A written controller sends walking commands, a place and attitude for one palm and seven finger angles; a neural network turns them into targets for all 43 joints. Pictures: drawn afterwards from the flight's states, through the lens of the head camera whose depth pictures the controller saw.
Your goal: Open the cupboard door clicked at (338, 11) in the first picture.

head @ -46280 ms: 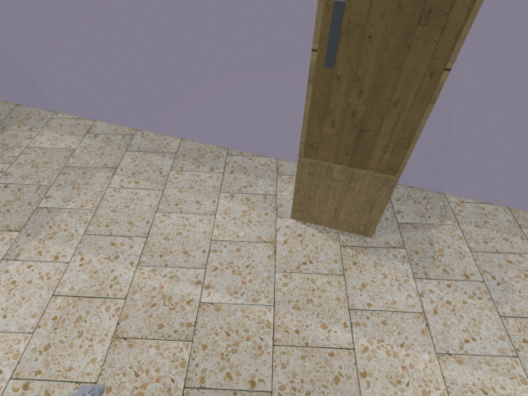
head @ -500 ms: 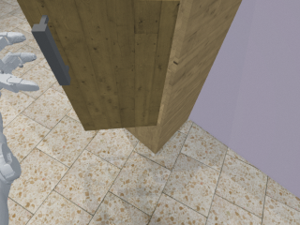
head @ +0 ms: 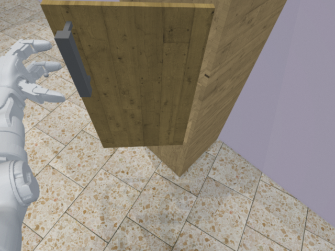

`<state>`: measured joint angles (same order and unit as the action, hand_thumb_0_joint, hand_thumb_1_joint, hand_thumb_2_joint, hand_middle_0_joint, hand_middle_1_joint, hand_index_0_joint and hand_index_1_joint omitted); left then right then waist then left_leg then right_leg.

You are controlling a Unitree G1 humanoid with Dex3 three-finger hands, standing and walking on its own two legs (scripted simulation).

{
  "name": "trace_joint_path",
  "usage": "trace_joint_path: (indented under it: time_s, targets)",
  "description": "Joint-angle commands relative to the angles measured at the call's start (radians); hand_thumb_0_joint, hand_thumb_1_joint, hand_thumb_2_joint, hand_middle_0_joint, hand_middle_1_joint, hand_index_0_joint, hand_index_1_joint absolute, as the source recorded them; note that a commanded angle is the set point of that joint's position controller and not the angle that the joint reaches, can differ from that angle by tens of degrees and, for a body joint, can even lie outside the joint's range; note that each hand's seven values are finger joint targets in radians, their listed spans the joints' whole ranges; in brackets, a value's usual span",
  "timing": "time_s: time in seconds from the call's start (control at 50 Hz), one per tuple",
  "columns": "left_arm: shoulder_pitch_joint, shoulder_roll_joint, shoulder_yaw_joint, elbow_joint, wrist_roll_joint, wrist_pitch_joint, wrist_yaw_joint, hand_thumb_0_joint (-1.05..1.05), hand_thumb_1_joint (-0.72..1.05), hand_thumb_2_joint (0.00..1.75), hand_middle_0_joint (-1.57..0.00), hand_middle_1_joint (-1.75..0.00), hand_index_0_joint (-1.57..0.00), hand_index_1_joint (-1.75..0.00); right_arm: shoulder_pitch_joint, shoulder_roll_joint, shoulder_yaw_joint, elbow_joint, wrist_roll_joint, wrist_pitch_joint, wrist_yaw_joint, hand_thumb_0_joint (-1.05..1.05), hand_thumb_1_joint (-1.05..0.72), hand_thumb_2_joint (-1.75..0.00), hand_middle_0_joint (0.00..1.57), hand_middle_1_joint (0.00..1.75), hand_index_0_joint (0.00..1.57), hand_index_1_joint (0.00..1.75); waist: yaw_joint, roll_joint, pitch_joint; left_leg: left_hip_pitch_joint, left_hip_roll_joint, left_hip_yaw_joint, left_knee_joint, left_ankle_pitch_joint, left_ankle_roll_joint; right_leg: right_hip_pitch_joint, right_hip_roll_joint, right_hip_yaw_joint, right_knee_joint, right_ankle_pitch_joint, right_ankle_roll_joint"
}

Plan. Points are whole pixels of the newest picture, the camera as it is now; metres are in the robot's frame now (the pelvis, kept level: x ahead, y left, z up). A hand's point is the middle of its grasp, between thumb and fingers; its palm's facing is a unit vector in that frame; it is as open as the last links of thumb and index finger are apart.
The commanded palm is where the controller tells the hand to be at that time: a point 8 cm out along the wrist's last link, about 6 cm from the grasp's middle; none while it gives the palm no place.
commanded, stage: move the hooked fingers beside the handle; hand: left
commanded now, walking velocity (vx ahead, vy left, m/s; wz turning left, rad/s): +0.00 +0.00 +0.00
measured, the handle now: (78, 61) +0.52 +0.19 +0.15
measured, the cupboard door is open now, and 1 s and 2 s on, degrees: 48 48 48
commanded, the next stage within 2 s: slide the fingers in behind the handle in 0.06 s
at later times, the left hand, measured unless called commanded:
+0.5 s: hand (54, 73) +0.48 +0.24 +0.15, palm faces +0.03 -1.00 +0.01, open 14.0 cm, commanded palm +0.45 +0.28 +0.15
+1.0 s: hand (72, 77) +0.47 +0.20 +0.15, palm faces +0.03 -1.00 +0.01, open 14.0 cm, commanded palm +0.44 +0.25 +0.15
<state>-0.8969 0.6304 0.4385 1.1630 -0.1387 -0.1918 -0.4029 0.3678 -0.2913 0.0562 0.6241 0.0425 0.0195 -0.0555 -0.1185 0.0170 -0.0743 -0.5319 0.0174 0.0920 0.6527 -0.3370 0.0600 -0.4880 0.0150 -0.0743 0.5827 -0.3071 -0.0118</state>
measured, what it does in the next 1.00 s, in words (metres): stands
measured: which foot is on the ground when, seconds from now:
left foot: down 0.00-1.00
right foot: down 0.00-1.00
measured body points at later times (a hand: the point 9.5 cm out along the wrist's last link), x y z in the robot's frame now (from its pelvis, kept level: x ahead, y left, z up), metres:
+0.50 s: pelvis +0.00 +0.00 +0.00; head +0.07 +0.01 +0.44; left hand +0.47 +0.29 +0.15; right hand +0.00 -0.28 -0.11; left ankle -0.01 +0.07 -0.72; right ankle -0.02 -0.11 -0.72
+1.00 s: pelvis -0.01 -0.01 +0.00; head +0.05 -0.01 +0.45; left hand +0.46 +0.25 +0.15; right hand +0.03 -0.28 -0.11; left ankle -0.01 +0.07 -0.72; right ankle -0.02 -0.11 -0.72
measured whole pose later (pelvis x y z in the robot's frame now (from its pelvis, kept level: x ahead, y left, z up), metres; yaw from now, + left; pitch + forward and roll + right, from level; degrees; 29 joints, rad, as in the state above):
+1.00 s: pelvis -0.01 -0.01 +0.00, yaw +0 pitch +10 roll -1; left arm -0.92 0.52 0.37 1.15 -0.13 -0.19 -0.28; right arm 0.37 -0.29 0.05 0.64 0.04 -0.01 -0.05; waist -0.12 0.02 -0.06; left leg -0.52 0.02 0.08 0.66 -0.32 0.05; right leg -0.48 0.02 -0.08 0.61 -0.30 -0.03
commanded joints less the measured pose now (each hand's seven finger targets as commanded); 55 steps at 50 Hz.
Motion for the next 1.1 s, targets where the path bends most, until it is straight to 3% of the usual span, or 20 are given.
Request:
trace_joint_path:
  time_s: [0.0, 0.1, 0.14, 0.22, 0.26, 0.28, 0.38, 0.44, 0.5, 0.58, 0.62, 0.66, 0.74, 0.78, 0.84, 0.86, 0.92, 1.0, 1.04, 1.08]
  targets:
    - [-0.431, 0.308, 0.033, -0.214, -0.035, -0.074, -0.008, 0.0, -0.5, 0.3, -0.3, -1.2, -0.3, -1.2, 0.133, -0.188, -0.074, -0.06, 0.001, -0.01, -0.023, 0.0, -0.9, -0.9, 0.2, 0.3, 0.2, 0.3, 0.0, 0.101, -0.369, 0.344, 0.016, -0.127, -0.028, 0.505, -0.023, 0.057, 0.019, 0.046, -0.029, 0.384, -0.007]
    - [-0.487, 0.307, 0.013, -0.177, -0.038, -0.069, -0.018, 0.0, -0.5, 0.3, -0.3, -1.2, -0.3, -1.2, 0.138, -0.195, -0.069, -0.047, 0.002, -0.013, -0.033, 0.0, -0.9, -0.9, 0.2, 0.3, 0.2, 0.3, -0.025, 0.078, -0.323, 0.295, 0.011, -0.129, -0.039, 0.38, -0.015, 0.033, 0.019, 0.049, -0.043, 0.316, -0.007]
    - [-0.499, 0.356, 0.044, -0.165, -0.031, -0.07, -0.019, 0.0, -0.5, 0.3, -0.3, -1.2, -0.3, -1.2, 0.147, -0.2, -0.07, -0.038, 0.001, -0.015, -0.036, 0.0, -0.9, -0.9, 0.2, 0.3, 0.2, 0.3, -0.023, 0.082, -0.343, 0.29, 0.01, -0.132, -0.037, 0.37, -0.015, 0.04, 0.019, 0.054, -0.042, 0.315, -0.006]
    - [-0.509, 0.311, 0.019, -0.228, -0.039, -0.093, -0.028, 0.0, -0.5, 0.3, -0.3, -1.2, -0.3, -1.2, 0.159, -0.192, -0.076, -0.032, -0.005, -0.019, -0.03, 0.0, -0.9, -0.9, 0.2, 0.3, 0.2, 0.3, -0.017, 0.146, -0.432, 0.374, 0.015, -0.141, -0.02, 0.472, -0.024, 0.035, 0.024, 0.05, -0.029, 0.357, -0.008]
    - [-0.511, 0.257, -0.017, -0.221, -0.046, -0.087, -0.029, 0.0, -0.5, 0.3, -0.3, -1.2, -0.3, -1.2, 0.158, -0.19, -0.078, -0.024, -0.005, -0.019, -0.027, 0.0, -0.9, -0.9, 0.2, 0.3, 0.2, 0.3, -0.027, 0.15, -0.399, 0.38, 0.019, -0.147, -0.024, 0.46, -0.029, 0.002, 0.026, 0.04, -0.035, 0.327, -0.008]
    - [-0.479, 0.263, 0.001, -0.206, -0.05, -0.08, -0.024, 0.0, -0.5, 0.3, -0.3, -1.2, -0.3, -1.2, 0.162, -0.191, -0.081, -0.023, -0.005, -0.019, -0.025, 0.0, -0.9, -0.9, 0.2, 0.3, 0.2, 0.3, -0.017, 0.116, -0.392, 0.372, 0.02, -0.148, -0.025, 0.456, -0.027, 0.007, 0.027, 0.039, -0.037, 0.324, -0.009]
    - [-0.427, 0.279, 0.023, -0.237, -0.036, -0.055, 0.017, 0.0, -0.5, 0.3, -0.3, -1.2, -0.3, -1.2, 0.155, -0.187, -0.081, -0.043, -0.005, -0.015, -0.015, 0.0, -0.9, -0.9, 0.2, 0.3, 0.2, 0.3, 0.01, 0.113, -0.381, 0.332, 0.016, -0.135, -0.036, 0.465, -0.025, 0.05, 0.025, 0.039, -0.032, 0.35, -0.009]
    - [-0.423, 0.19, -0.031, -0.303, -0.044, -0.054, 0.031, 0.0, -0.5, 0.3, -0.3, -1.2, -0.3, -1.2, 0.145, -0.179, -0.086, -0.049, -0.003, -0.016, -0.008, 0.0, -0.9, -0.9, 0.2, 0.3, 0.2, 0.3, 0.0, 0.133, -0.401, 0.39, 0.022, -0.134, -0.028, 0.516, -0.026, 0.03, 0.028, 0.038, -0.035, 0.365, -0.006]
    - [-0.403, 0.227, 0.01, -0.308, -0.056, -0.053, 0.04, 0.0, -0.5, 0.3, -0.3, -1.2, -0.3, -1.2, 0.145, -0.184, -0.088, -0.05, -0.003, -0.017, -0.009, 0.0, -0.9, -0.9, 0.2, 0.3, 0.2, 0.3, 0.009, 0.091, -0.383, 0.36, 0.02, -0.128, -0.033, 0.502, -0.021, 0.066, 0.028, 0.039, -0.037, 0.377, -0.01]
    - [-0.426, 0.16, -0.038, -0.32, -0.048, -0.052, 0.054, 0.0, -0.5, 0.3, -0.3, -1.2, -0.3, -1.2, 0.123, -0.171, -0.082, -0.049, 0.0, -0.025, -0.007, 0.0, -0.9, -0.9, 0.2, 0.3, 0.2, 0.3, 0.001, 0.114, -0.349, 0.369, 0.019, -0.133, -0.042, 0.464, -0.025, 0.035, 0.027, 0.038, -0.039, 0.343, -0.011]
    - [-0.436, 0.192, -0.004, -0.311, -0.049, -0.054, 0.07, 0.0, -0.5, 0.3, -0.3, -1.2, -0.3, -1.2, 0.125, -0.175, -0.082, -0.047, -0.002, -0.028, -0.008, 0.0, -0.9, -0.9, 0.2, 0.3, 0.2, 0.3, 0.006, 0.074, -0.355, 0.355, 0.016, -0.133, -0.04, 0.449, -0.021, 0.053, 0.027, 0.039, -0.036, 0.348, -0.011]
    - [-0.465, 0.176, -0.024, -0.289, -0.04, -0.053, 0.08, 0.0, -0.5, 0.3, -0.3, -1.2, -0.3, -1.2, 0.117, -0.171, -0.077, -0.046, 0.0, -0.032, -0.009, 0.0, -0.9, -0.9, 0.2, 0.3, 0.2, 0.3, -0.004, 0.059, -0.326, 0.323, 0.012, -0.131, -0.049, 0.398, -0.02, 0.052, 0.023, 0.041, -0.039, 0.33, -0.008]
    - [-0.503, 0.135, -0.052, -0.306, -0.027, -0.076, 0.108, 0.0, -0.5, 0.3, -0.3, -1.2, -0.3, -1.2, 0.107, -0.163, -0.076, -0.045, -0.002, -0.045, -0.006, 0.0, -0.9, -0.9, 0.2, 0.3, 0.2, 0.3, -0.009, 0.102, -0.352, 0.358, 0.01, -0.136, -0.042, 0.391, -0.023, 0.032, 0.021, 0.045, -0.034, 0.311, -0.01]
    - [-0.466, 0.141, -0.032, -0.293, -0.028, -0.08, 0.114, 0.0, -0.5, 0.3, -0.3, -1.2, -0.3, -1.2, 0.113, -0.165, -0.079, -0.044, -0.004, -0.05, -0.004, 0.0, -0.9, -0.9, 0.2, 0.3, 0.2, 0.3, 0.006, 0.074, -0.382, 0.363, 0.012, -0.136, -0.038, 0.412, -0.025, 0.052, 0.022, 0.044, -0.028, 0.329, -0.011]
    - [-0.488, 0.133, -0.051, -0.251, -0.026, -0.067, 0.113, 0.0, -0.5, 0.3, -0.3, -1.2, -0.3, -1.2, 0.107, -0.166, -0.073, -0.042, -0.001, -0.045, -0.005, 0.0, -0.9, -0.9, 0.2, 0.3, 0.2, 0.3, -0.01, 0.034, -0.33, 0.299, 0.005, -0.124, -0.042, 0.372, -0.017, 0.067, 0.019, 0.048, -0.03, 0.342, -0.006]
    - [-0.476, 0.141, -0.04, -0.235, -0.022, -0.062, 0.117, 0.0, -0.5, 0.3, -0.3, -1.2, -0.3, -1.2, 0.107, -0.165, -0.074, -0.045, -0.002, -0.047, -0.006, 0.0, -0.9, -0.9, 0.2, 0.3, 0.2, 0.3, -0.002, 0.026, -0.328, 0.282, 0.002, -0.12, -0.044, 0.353, -0.015, 0.076, 0.017, 0.051, -0.032, 0.337, -0.006]
    - [-0.497, 0.193, -0.012, -0.247, -0.015, -0.07, 0.126, 0.0, -0.5, 0.3, -0.3, -1.2, -0.3, -1.2, 0.107, -0.167, -0.07, -0.051, -0.002, -0.047, -0.008, 0.0, -0.9, -0.9, 0.2, 0.3, 0.2, 0.3, 0.006, 0.039, -0.343, 0.255, -0.004, -0.114, -0.045, 0.316, -0.011, 0.104, 0.013, 0.061, -0.032, 0.331, -0.006]
    - [-0.531, 0.149, -0.047, -0.257, -0.02, -0.096, 0.125, 0.0, -0.5, 0.3, -0.3, -1.2, -0.3, -1.2, 0.113, -0.163, -0.073, -0.047, -0.001, -0.053, -0.01, 0.0, -0.9, -0.9, 0.2, 0.3, 0.2, 0.3, -0.012, 0.051, -0.359, 0.275, -0.004, -0.111, -0.041, 0.314, -0.01, 0.1, 0.015, 0.062, -0.034, 0.329, -0.006]
    - [-0.522, 0.141, -0.047, -0.262, -0.022, -0.101, 0.122, 0.0, -0.5, 0.3, -0.3, -1.2, -0.3, -1.2, 0.111, -0.162, -0.074, -0.042, -0.001, -0.057, -0.008, 0.0, -0.9, -0.9, 0.2, 0.3, 0.2, 0.3, -0.005, 0.087, -0.379, 0.298, -0.004, -0.113, -0.039, 0.321, -0.014, 0.09, 0.017, 0.063, -0.034, 0.328, -0.007]
    - [-0.505, 0.132, -0.051, -0.245, -0.024, -0.095, 0.12, 0.0, -0.5, 0.3, -0.3, -1.2, -0.3, -1.2, 0.114, -0.163, -0.076, -0.036, -0.001, -0.058, -0.008, 0.0, -0.9, -0.9, 0.2, 0.3, 0.2, 0.3, -0.004, 0.067, -0.361, 0.284, -0.002, -0.113, -0.044, 0.307, -0.014, 0.086, 0.019, 0.061, -0.038, 0.314, -0.007]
